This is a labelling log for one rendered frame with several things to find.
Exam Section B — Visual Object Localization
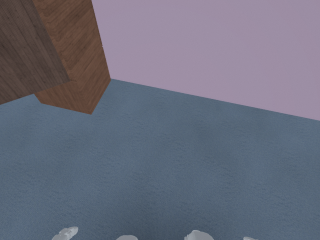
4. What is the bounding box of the left robot hand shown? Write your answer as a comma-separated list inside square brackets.
[52, 226, 78, 240]

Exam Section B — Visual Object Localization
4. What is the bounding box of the cupboard door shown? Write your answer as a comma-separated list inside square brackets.
[0, 0, 71, 105]

